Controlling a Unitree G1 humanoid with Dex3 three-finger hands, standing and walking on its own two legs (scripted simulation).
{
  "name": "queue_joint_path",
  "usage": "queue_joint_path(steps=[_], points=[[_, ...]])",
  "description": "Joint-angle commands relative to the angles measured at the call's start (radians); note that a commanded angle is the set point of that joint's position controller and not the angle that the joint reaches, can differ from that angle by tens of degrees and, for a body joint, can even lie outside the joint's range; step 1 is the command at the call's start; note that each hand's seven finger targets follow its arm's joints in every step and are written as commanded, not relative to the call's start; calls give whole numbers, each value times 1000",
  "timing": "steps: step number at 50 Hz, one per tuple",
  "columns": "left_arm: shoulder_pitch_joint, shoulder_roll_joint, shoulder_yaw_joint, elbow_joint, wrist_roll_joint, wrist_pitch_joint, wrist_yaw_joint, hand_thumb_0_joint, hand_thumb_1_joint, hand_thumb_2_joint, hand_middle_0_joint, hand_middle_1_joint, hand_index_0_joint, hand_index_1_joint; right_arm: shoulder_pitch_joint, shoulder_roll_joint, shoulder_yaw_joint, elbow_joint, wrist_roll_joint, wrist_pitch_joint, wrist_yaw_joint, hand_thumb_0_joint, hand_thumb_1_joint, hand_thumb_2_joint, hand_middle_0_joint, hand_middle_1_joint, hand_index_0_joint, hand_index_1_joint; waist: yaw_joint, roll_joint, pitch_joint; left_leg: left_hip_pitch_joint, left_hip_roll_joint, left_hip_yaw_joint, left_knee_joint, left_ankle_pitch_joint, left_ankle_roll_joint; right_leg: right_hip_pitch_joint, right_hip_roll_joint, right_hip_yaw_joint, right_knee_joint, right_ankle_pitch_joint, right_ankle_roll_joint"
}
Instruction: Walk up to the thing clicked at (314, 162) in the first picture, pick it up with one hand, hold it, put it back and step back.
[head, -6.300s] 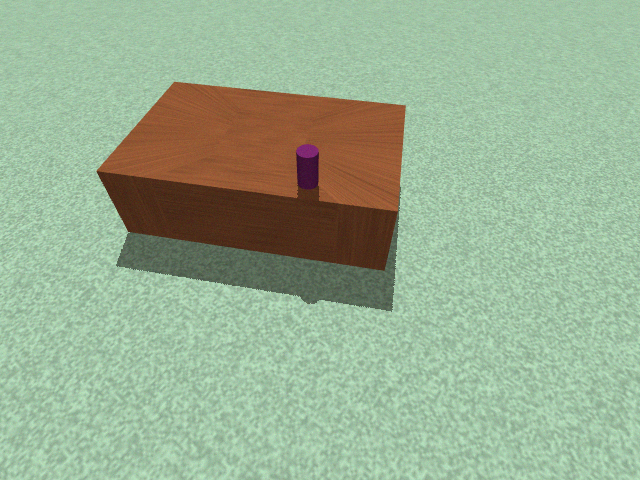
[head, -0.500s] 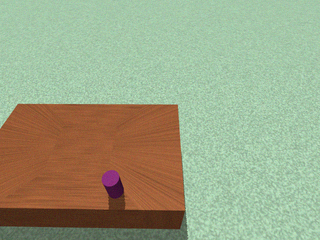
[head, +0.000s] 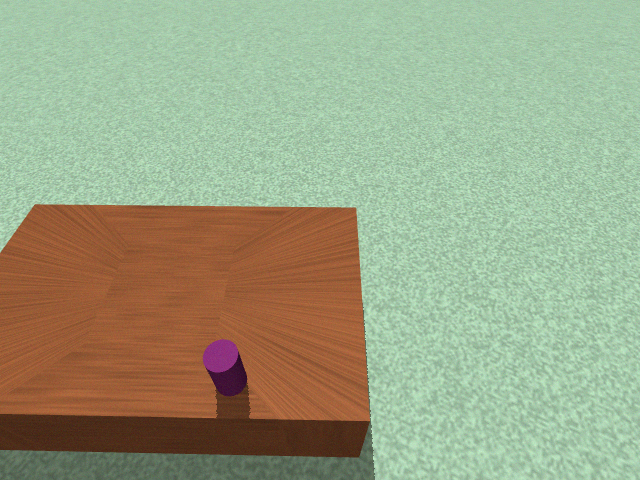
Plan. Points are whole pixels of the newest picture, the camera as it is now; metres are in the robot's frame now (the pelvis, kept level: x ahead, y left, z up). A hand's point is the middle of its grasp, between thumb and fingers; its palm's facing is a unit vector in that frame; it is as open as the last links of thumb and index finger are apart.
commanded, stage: stand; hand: left
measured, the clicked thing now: (226, 368) +0.43 +0.21 -0.38
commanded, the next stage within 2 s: go down in 0.28 s
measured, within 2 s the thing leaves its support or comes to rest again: neither
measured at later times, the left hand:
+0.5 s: hand out of the picture +0.11 +0.25 -0.15, palm faces +0.06 -0.94 -0.34, open 8.4 cm
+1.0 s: hand out of the picture +0.14 +0.27 -0.15, palm faces +0.06 -0.94 -0.33, open 16.5 cm
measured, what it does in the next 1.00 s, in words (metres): stands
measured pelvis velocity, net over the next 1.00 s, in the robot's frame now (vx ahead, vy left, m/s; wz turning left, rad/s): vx -0.01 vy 0.03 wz -0.01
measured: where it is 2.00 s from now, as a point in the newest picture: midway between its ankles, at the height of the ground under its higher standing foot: outside the picture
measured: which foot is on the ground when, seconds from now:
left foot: down 0.00-1.00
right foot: down 0.00-1.00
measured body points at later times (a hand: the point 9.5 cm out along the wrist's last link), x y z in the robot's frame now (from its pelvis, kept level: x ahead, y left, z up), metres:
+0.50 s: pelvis -0.01 +0.00 -0.01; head +0.03 -0.01 +0.44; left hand +0.11 +0.30 -0.13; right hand +0.08 -0.29 -0.14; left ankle -0.04 +0.15 -0.75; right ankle +0.03 -0.10 -0.75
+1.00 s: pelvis -0.01 +0.03 -0.03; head +0.03 +0.03 +0.42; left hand +0.14 +0.32 -0.12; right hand +0.13 -0.23 -0.12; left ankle -0.04 +0.15 -0.75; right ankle +0.03 -0.10 -0.75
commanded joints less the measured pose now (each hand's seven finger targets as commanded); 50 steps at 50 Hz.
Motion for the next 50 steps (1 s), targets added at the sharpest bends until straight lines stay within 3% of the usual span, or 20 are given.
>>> queue_joint_path(steps=[1, 18, 19, 20, 21, 22, 23, 24, 25, 27, 30, 32, 36, 37, 42, 43, 44, 45, 48, 50], points=[[-46, 227, 43, -63, 0, -25, 10, 0, 900, 900, -200, -300, -200, -301, -25, -198, -35, -56, 5, -22, -11, 0, -900, -900, 200, 300, 200, 300, -1, -16, -62, -106, 97, -66, -69, 116, 52, 115, -133, 133, -48, 122, -2], [-46, 223, 43, -64, -1, -26, 11, 0, 900, 900, -200, -300, -200, -301, -33, -195, -34, -62, 5, -25, -13, 0, -900, -900, 200, 300, 200, 300, -1, -18, -75, -77, 101, -63, -72, 166, 48, 120, -136, 125, -41, 190, -2], [-47, 221, 43, -62, 0, -26, 10, 0, 820, 820, -128, -220, -137, -221, -35, -203, -35, -60, 5, -24, -12, 0, -980, -980, 199, 308, 200, 308, -1, -9, -71, -76, 101, -62, -73, 159, 49, 120, -134, 128, -44, 179, -1], [-398, 51, 51, -413, -50, -110, 23, 0, 740, 740, -48, -140, -57, -141, -50, -32, 1, -329, 69, -75, -35, 0, -1047, -939, 199, 300, 199, 300, -127, 10, 29, -218, -60, 59, 20, 56, 59, -110, -16, 60, -13, 68, 20], [-484, 134, 84, -388, -48, -102, 33, 0, 660, 660, -16, -60, -27, -61, -18, -67, -8, -301, 71, -79, -45, 0, -1047, -944, 199, 300, 199, 300, -84, -46, -45, -216, -63, 50, 36, 26, 68, -42, -22, 54, -10, 0, 28], [-222, 219, 138, -139, -22, -55, 33, 0, 580, 580, -19, -18, -27, -4, 36, -92, -22, -266, 73, -64, -53, 0, -1047, -944, 199, 300, 199, 300, -48, -73, -13, -243, -63, 52, 44, 16, 67, -38, -11, 40, -12, -47, 22], [-191, 222, 151, -84, -3, -34, 18, 0, 500, 500, -21, -22, -32, -6, 43, -83, -32, -289, 65, -61, -51, 0, -1047, -940, 199, 300, 200, 300, -41, -98, -54, -278, -68, 51, 86, 22, 69, -46, -17, 43, 12, -49, 24], [-328, 259, 165, -190, 12, -41, 7, 0, 420, 420, -31, -26, -45, -6, 49, -89, -48, -321, 58, -68, -54, 0, -1047, -934, 199, 300, 200, 300, -35, -84, -113, -289, -66, 46, 106, 28, 71, -39, -20, 42, 46, -27, 24], [-318, 283, 192, -222, 28, -48, 5, 0, 340, 340, -22, -29, -34, -10, 54, -81, -58, -351, 49, -76, -56, 0, -1047, -933, 199, 300, 200, 300, -18, -55, -209, -283, -67, 45, 121, 54, 68, 6, -26, 47, 76, 15, 23], [-6, 243, 240, -144, 51, 7, 2, 0, 211, 180, -38, -37, -52, -16, 85, -74, -73, -385, 41, -79, -52, 0, -1029, -926, 200, 300, 200, 300, 33, -12, -283, -315, -82, 48, 138, 126, 59, 76, -34, 52, 107, 96, 15], [-91, 222, 216, -295, 54, 79, -1, 0, 70, 98, -49, -20, -61, 0, 56, -65, -72, -447, 48, -94, -61, 0, -990, -915, 200, 300, 200, 300, 13, 18, -279, -279, -82, 43, 126, 163, 53, 64, -20, 43, 92, 129, 13], [-86, 176, 193, -341, 51, 140, -2, 0, -30, 90, -52, -16, -56, -3, 42, -57, -68, -489, 50, -101, -62, 0, -973, -912, 200, 300, 200, 300, -3, 2, -234, -290, -75, 35, 135, 115, 54, 1, -9, 36, 88, 65, 10], [-97, 163, 186, -446, 37, 221, 3, 0, -250, 65, -65, -25, -63, -21, 23, -38, -54, -539, 54, -124, -61, 0, -932, -902, 200, 300, 200, 300, -5, -31, -158, -348, -66, 27, 143, -5, 55, -82, -1, 23, 88, -83, 12], [-43, 155, 193, -441, 36, 241, 2, 0, -268, 70, -63, -25, -58, -24, 31, -46, -58, -553, 54, -130, -62, 0, -928, -902, 200, 300, 200, 300, -7, -35, -186, -335, -63, 27, 149, 13, 54, -70, 2, 21, 99, -67, 12], [-60, 172, 200, -600, 36, 265, 9, 0, -385, 57, -64, -41, -61, -40, 58, -35, -51, -568, 50, -161, -67, 0, -902, -895, 201, 300, 200, 300, -19, 18, -223, -349, -56, 15, 208, 71, 46, -102, 4, 24, 169, -2, 8], [-76, 129, 158, -649, 34, 266, 3, 0, -371, 64, -66, -47, -62, -46, 57, -37, -54, -583, 51, -170, -68, 0, -907, -897, 201, 300, 200, 300, -40, 16, -231, -348, -56, 14, 224, 83, 46, -120, 4, 25, 179, 11, 7], [-62, 164, 195, -658, 35, 268, 8, 0, -400, 54, -67, -47, -61, -47, 59, -44, -58, -578, 48, -176, -70, 0, -897, -894, 201, 300, 200, 300, -29, 15, -242, -353, -49, 7, 235, 104, 40, -124, 8, 20, 199, 23, 6], [-55, 150, 185, -700, 31, 273, 8, 0, -432, 55, -67, -46, -62, -47, 72, -36, -54, -574, 48, -181, -71, 0, -902, -896, 201, 300, 200, 300, -33, 41, -254, -358, -47, 5, 248, 134, 34, -126, 7, 19, 213, 45, 2], [22, 178, 210, -750, 36, 299, 11, 0, -439, 50, -65, -43, -59, -44, 63, -39, -55, -592, 46, -190, -79, 0, -884, -891, 201, 300, 200, 300, -16, 49, -271, -384, -48, -2, 274, 121, 33, -134, 6, 17, 235, 29, 3], [25, 141, 173, -789, 30, 320, 6, 0, -454, 43, -70, -47, -65, -47, 53, -35, -48, -598, 44, -196, -85, 0, -880, -890, 201, 300, 200, 300, -31, 37, -235, -407, -45, -13, 278, 70, 35, -165, 8, 13, 240, -13, 6]])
